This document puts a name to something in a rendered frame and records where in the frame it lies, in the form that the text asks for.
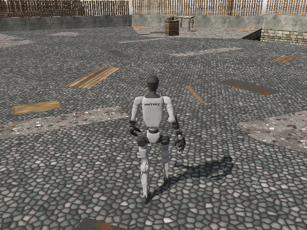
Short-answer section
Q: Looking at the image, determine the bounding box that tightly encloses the right robot upper arm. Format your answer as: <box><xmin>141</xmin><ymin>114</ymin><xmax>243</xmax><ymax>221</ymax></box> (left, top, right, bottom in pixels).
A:
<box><xmin>163</xmin><ymin>96</ymin><xmax>176</xmax><ymax>124</ymax></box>

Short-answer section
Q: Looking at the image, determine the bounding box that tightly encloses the left robot upper arm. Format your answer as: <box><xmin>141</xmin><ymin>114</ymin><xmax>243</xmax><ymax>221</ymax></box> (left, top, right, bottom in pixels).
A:
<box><xmin>131</xmin><ymin>96</ymin><xmax>143</xmax><ymax>122</ymax></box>

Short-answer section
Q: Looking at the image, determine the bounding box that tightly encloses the left robot forearm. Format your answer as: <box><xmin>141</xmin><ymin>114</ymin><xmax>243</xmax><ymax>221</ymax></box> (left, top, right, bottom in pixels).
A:
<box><xmin>130</xmin><ymin>115</ymin><xmax>136</xmax><ymax>130</ymax></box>

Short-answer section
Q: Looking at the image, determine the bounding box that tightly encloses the left robot thigh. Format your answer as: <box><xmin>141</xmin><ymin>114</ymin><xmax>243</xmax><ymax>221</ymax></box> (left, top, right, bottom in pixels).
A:
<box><xmin>137</xmin><ymin>135</ymin><xmax>150</xmax><ymax>173</ymax></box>

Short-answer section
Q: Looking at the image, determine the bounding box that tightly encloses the right robot hand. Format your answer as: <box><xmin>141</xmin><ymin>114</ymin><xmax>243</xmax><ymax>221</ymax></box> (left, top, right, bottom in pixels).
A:
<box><xmin>175</xmin><ymin>138</ymin><xmax>186</xmax><ymax>152</ymax></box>

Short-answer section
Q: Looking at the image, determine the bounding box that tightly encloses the right robot forearm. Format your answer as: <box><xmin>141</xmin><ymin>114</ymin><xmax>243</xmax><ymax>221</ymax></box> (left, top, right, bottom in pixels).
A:
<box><xmin>172</xmin><ymin>116</ymin><xmax>184</xmax><ymax>139</ymax></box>

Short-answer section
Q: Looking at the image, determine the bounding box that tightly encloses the left robot hand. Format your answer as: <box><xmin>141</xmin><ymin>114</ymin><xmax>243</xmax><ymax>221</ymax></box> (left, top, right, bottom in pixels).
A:
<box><xmin>130</xmin><ymin>127</ymin><xmax>141</xmax><ymax>136</ymax></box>

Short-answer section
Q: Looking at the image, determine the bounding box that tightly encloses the left robot shin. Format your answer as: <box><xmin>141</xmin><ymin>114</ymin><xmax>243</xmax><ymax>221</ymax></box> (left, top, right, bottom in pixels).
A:
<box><xmin>141</xmin><ymin>164</ymin><xmax>149</xmax><ymax>198</ymax></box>

